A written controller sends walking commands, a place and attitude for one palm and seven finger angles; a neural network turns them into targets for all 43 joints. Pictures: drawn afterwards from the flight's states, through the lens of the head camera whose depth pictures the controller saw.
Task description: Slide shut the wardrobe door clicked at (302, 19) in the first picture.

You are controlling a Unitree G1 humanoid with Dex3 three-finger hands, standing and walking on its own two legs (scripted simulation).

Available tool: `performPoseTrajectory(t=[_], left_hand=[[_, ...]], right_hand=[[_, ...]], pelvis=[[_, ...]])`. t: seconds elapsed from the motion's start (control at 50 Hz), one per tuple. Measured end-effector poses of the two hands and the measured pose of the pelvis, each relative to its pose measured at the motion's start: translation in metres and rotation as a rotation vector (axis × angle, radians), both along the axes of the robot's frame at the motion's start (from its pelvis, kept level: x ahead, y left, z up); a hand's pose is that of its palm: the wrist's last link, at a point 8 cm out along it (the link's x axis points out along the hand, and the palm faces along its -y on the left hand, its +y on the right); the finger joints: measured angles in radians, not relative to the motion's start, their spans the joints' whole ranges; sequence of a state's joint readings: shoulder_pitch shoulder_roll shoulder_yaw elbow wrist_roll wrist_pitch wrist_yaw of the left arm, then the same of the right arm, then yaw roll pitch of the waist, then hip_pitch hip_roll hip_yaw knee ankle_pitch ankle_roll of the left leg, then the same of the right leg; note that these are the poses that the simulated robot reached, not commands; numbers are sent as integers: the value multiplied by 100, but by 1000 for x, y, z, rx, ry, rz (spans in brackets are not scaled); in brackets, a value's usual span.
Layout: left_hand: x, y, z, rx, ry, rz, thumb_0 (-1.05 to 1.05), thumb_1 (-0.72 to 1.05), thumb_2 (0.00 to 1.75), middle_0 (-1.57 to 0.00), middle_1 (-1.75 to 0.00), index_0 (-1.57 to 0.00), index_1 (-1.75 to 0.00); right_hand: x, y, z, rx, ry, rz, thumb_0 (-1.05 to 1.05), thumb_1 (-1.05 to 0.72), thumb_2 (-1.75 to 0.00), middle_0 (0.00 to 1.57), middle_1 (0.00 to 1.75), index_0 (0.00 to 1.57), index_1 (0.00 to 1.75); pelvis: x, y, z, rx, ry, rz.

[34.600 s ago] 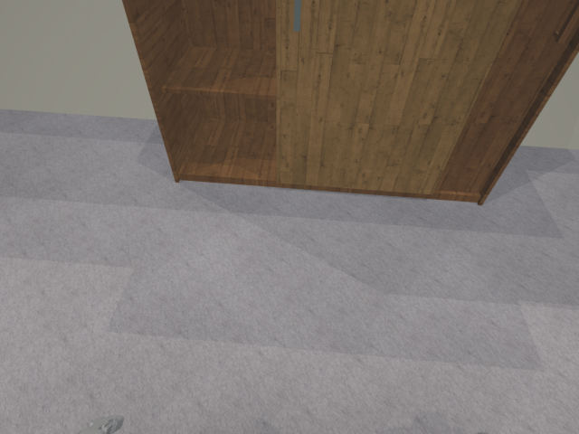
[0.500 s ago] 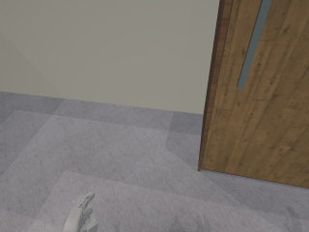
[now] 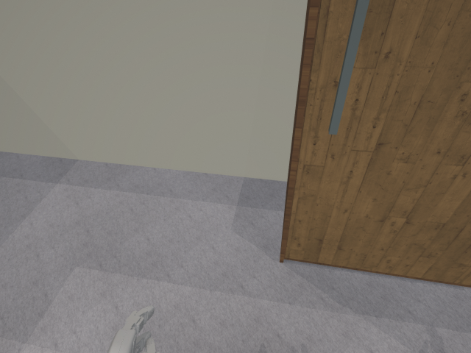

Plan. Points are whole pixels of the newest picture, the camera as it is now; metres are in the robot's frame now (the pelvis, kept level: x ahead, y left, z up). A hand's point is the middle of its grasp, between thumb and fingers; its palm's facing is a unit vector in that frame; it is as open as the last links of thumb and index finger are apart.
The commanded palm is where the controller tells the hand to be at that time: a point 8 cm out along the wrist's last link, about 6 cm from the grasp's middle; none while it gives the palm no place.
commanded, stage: stop stepping back and stand still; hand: right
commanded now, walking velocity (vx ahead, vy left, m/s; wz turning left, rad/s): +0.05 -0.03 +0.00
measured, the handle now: (345, 72) +0.69 -0.20 +0.18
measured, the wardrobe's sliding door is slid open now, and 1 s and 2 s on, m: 0.00 0.00 0.00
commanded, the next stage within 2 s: let the arm hang, fingers relaxed in 0.02 s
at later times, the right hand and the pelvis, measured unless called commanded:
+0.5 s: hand out of the picture +0.06 -0.18 -0.17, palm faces +0.10 +0.98 -0.19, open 6.8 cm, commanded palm none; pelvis +0.01 +0.00 -0.01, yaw -5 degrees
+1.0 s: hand out of the picture +0.04 -0.22 -0.16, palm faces +0.07 +0.98 -0.19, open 7.4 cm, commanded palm none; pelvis +0.01 -0.04 +0.01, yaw -4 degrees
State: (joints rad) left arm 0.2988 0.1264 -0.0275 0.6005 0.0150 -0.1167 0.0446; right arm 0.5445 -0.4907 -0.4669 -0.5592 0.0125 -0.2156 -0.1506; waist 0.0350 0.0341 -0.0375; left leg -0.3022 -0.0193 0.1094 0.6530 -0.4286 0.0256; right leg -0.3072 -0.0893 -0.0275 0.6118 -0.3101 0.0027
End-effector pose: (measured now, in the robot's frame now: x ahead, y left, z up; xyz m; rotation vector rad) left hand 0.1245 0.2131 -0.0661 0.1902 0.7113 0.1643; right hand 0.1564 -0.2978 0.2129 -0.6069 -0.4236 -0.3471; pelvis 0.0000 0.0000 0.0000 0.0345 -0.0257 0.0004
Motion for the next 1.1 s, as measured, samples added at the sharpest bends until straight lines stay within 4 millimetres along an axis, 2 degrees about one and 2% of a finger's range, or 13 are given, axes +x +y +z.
performPoseTrajectory(t=[0.06,0.14,0.18,0.24,0.3,0.34,0.38,0.46,0.54,0.62,0.78,0.94,1.1], left_hand=[[6,3,-20,-8,53,-25,1,90,90,-21,-31,-20,-30],[11,6,-27,18,119,-56,1,91,90,-21,-30,-20,-30],[13,9,-37,20,157,-83,1,91,90,-21,-30,-20,-30],[13,13,-61,32,203,-85,1,91,90,-21,-30,-20,-30],[0,14,-68,27,249,-67,1,91,90,-20,-30,-20,-30],[-13,16,-70,23,293,-58,1,91,90,-20,-30,-20,-30],[-26,21,-75,15,355,-49,1,91,90,-20,-30,-20,-30],[-50,24,-74,8,525,-40,1,91,90,-20,-30,-20,-30],[-64,22,-68,0,594,-5,1,91,90,-20,-30,-20,-30],[-75,12,-67,-3,613,19,1,91,90,-20,-30,-20,-30],[-80,-15,-64,-21,633,6,1,92,90,-20,-30,-20,-30],[-81,-25,-64,-31,624,10,1,93,90,-20,-30,-20,-30],[-90,-30,-63,-30,655,23,0,92,90,-20,-30,-20,-30]], right_hand=[[-7,-5,-10,-6,38,-49,1,-89,-90,21,30,21,30],[-6,-23,-38,108,115,-130,1,-89,-90,21,30,21,30],[8,-35,-87,207,274,-166,0,-89,-90,21,30,21,30],[17,-35,-195,379,657,-214,0,-90,-90,20,30,20,30],[-7,1,-289,506,1069,-210,0,-91,-90,19,30,19,29],[-33,37,-330,575,1279,-180,1,-91,-90,19,30,19,29],[-64,72,-356,637,1422,-145,1,-91,-90,20,30,19,29],[-93,72,-354,708,1428,-237,-6,-102,-90,21,30,21,30],[-118,57,-348,685,1526,-303,-5,-100,-90,21,30,21,30],[-132,39,-350,682,1593,-359,-3,-96,-90,21,30,21,30],[-132,24,-345,680,1618,-364,0,-92,-90,20,30,20,30],[-126,25,-346,685,1620,-329,0,-91,-90,20,30,20,30],[-132,28,-350,699,1659,-322,0,-91,-90,20,30,20,30]], pelvis=[[0,-1,-10,-7,9,-1],[6,-10,-6,-8,7,-27],[8,-16,-13,-8,17,-63],[7,-24,-29,-11,32,-79],[5,-19,-30,-57,25,-66],[5,-13,-28,-70,23,-64],[5,-6,-27,-74,21,-60],[6,0,-14,-34,25,-91],[9,-4,-2,-21,41,-86],[11,-13,1,-8,43,-90],[9,-27,10,-20,16,-72],[9,-38,12,-25,5,-66],[11,-43,12,-27,4,-62]])
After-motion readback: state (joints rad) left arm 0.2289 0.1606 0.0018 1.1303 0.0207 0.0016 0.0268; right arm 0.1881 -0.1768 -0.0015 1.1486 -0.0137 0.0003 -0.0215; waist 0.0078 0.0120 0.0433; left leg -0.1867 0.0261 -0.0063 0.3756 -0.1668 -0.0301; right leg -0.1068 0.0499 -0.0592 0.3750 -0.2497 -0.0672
